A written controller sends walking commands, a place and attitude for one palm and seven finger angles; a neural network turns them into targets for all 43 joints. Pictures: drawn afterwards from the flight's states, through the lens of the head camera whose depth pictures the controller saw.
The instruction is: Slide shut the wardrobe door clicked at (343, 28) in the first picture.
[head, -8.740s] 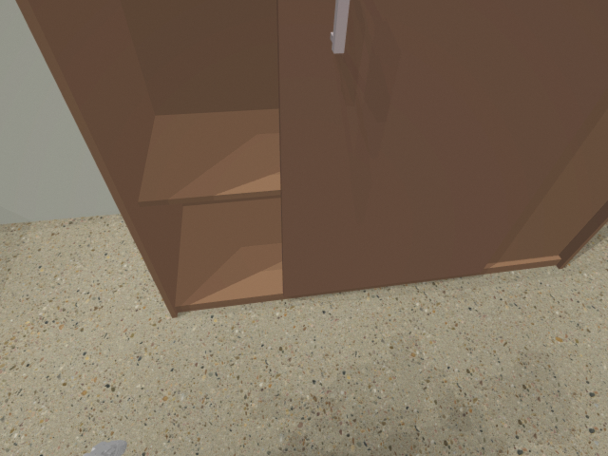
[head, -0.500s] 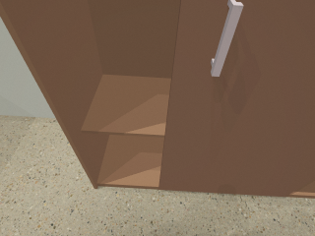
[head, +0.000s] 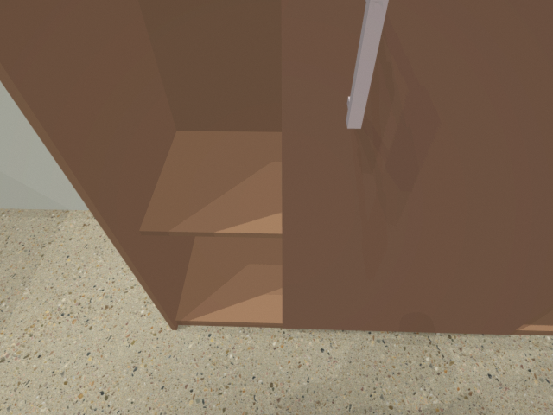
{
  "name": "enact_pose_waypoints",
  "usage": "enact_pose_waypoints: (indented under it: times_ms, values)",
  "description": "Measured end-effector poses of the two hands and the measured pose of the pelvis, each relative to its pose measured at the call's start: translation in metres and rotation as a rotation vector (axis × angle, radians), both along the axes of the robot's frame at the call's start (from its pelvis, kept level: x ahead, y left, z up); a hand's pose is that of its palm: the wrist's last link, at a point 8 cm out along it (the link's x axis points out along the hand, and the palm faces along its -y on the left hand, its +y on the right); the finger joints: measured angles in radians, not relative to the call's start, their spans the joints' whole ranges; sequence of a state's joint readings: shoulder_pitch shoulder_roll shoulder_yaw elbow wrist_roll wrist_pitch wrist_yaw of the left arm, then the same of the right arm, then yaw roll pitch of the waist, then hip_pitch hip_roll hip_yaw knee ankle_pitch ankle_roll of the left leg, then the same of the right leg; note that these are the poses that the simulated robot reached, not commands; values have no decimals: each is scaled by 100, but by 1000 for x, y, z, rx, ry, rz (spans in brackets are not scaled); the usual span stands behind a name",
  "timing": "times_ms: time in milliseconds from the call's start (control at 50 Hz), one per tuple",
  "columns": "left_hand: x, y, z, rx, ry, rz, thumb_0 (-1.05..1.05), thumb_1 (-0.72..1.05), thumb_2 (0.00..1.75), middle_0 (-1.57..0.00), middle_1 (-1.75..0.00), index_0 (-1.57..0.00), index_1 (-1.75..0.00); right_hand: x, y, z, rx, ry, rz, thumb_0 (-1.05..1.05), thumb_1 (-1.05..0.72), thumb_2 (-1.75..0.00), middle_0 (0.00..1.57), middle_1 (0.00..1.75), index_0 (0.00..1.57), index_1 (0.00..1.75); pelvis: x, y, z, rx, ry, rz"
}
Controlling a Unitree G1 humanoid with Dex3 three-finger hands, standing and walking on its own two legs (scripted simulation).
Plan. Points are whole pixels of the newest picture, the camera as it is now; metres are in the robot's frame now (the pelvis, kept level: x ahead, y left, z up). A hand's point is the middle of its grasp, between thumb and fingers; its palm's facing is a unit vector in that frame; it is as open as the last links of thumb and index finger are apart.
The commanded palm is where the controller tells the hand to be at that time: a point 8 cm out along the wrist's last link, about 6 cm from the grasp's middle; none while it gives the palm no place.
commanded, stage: look again from close up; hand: right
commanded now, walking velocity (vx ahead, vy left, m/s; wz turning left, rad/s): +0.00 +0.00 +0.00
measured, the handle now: (361, 62) +0.48 -0.08 +0.27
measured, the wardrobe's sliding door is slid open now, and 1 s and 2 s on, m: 0.39 0.39 0.39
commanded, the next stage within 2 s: raise the hand with hooked fingers in 0.58 s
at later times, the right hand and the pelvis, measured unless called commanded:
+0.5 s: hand out of the picture -0.01 -0.18 -0.18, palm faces -0.01 +0.98 -0.19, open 7.4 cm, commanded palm none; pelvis +0.00 -0.02 +0.00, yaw +1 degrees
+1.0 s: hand (422, 358) +0.20 -0.17 +0.03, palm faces +0.00 +1.00 -0.06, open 8.0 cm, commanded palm +0.12 -0.24 +0.00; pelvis -0.01 +0.02 -0.03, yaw -2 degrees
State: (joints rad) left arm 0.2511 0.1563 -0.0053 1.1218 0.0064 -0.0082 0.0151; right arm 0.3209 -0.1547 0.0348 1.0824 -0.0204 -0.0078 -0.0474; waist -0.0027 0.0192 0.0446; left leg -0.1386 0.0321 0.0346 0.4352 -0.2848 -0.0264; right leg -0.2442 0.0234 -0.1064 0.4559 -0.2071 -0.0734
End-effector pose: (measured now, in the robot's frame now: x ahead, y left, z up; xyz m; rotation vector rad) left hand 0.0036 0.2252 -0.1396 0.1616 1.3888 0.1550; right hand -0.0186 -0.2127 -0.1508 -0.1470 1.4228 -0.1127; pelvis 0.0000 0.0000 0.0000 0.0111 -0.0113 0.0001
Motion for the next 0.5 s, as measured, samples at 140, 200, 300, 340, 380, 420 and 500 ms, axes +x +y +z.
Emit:
enact_pose_waypoints:
  times_ms: [140, 200, 300, 340, 380, 420, 500]
  values:
    - [-8, -12, 0, -10, 33, 9, 1, 91, 90, -20, -30, -20, -30, -4, -7, 0, 1, 23, -2, 1, -91, -90, 20, 30, 19, 30, 1, -8, 1, -1, 5, 1]
    - [-11, -16, -1, -14, 40, 14, 1, 91, 90, -20, -30, -20, -30, -4, -10, 1, -1, 27, -2, 0, -91, -90, 20, 30, 19, 30, 2, -11, 1, -2, 6, 2]
    - [-12, -22, -2, -20, 44, 21, 1, 91, 90, -20, -30, -20, -30, -1, -15, 2, -6, 26, -1, 0, -91, -90, 20, 30, 19, 30, 4, -15, 1, -4, 5, 4]
    - [-12, -24, -2, -22, 44, 23, 1, 91, 90, -20, -30, -20, -30, 0, -16, 3, -9, 23, -2, 0, -91, -90, 20, 30, 19, 30, 4, -16, 1, -5, 5, 5]
    - [-12, -25, -3, -24, 43, 25, 1, 91, 90, -20, -30, -20, -30, 1, -18, 3, -12, 20, -1, 0, -91, -90, 20, 30, 19, 30, 4, -17, 1, -6, 4, 6]
    - [-12, -26, -3, -25, 43, 26, 1, 91, 90, -20, -30, -20, -30, 3, -19, 3, -14, 17, 0, 0, -91, -90, 20, 30, 19, 30, 5, -18, 1, -6, 3, 7]
    - [-12, -27, -4, -27, 41, 30, 1, 91, 90, -20, -30, -20, -30, 4, -20, 4, -17, 14, 2, 0, -91, -90, 20, 30, 19, 30, 5, -19, 1, -8, 3, 9]
